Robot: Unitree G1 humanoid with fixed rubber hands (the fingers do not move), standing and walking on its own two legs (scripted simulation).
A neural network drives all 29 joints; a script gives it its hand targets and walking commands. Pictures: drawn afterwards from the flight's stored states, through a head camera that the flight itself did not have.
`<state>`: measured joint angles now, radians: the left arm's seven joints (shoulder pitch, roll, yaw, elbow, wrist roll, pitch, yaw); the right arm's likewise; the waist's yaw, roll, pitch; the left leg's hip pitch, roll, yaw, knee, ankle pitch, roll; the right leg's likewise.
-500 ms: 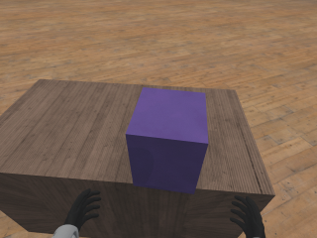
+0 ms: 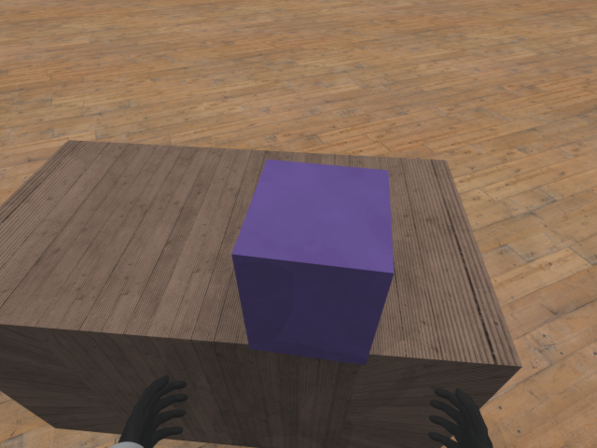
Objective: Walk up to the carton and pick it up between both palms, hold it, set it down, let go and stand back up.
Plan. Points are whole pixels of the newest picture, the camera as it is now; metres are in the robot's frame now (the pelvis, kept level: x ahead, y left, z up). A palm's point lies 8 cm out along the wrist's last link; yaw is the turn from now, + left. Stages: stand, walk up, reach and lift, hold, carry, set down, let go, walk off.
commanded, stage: set down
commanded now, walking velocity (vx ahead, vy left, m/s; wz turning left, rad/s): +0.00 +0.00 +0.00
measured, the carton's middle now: (316, 262) +0.42 -0.01 +0.01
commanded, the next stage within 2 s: let go in 0.42 s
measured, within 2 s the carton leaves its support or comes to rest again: neither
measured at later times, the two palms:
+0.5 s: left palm out of the picture +0.16 +0.22 -0.07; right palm out of the picture +0.14 -0.21 -0.08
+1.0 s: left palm out of the picture +0.16 +0.22 -0.07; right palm out of the picture +0.14 -0.22 -0.09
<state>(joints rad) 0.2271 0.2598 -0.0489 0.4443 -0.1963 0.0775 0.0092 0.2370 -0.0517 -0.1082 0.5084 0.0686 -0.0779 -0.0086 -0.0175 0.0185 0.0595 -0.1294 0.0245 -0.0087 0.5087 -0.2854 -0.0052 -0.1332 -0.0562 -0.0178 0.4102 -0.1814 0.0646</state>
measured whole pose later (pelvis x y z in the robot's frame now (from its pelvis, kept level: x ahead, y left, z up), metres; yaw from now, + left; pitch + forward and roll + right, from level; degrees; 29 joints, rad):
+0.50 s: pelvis +0.00 +0.00 +0.00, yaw +0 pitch -5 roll -1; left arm 0.23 0.22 -0.05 0.44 -0.13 0.17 0.03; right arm 0.22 -0.08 -0.11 0.62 0.02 -0.09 0.03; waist -0.02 0.02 0.08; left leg -0.13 0.02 -0.01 0.51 -0.29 -0.01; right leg -0.14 -0.06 -0.02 0.42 -0.19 0.06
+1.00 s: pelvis +0.01 +0.00 +0.00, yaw +0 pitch -5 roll -1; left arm 0.23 0.21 -0.05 0.45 -0.09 0.14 0.03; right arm 0.21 -0.11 -0.11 0.70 0.01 -0.12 0.04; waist -0.02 0.02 0.08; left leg -0.13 0.02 -0.01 0.51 -0.29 -0.01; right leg -0.14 -0.06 -0.02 0.42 -0.20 0.06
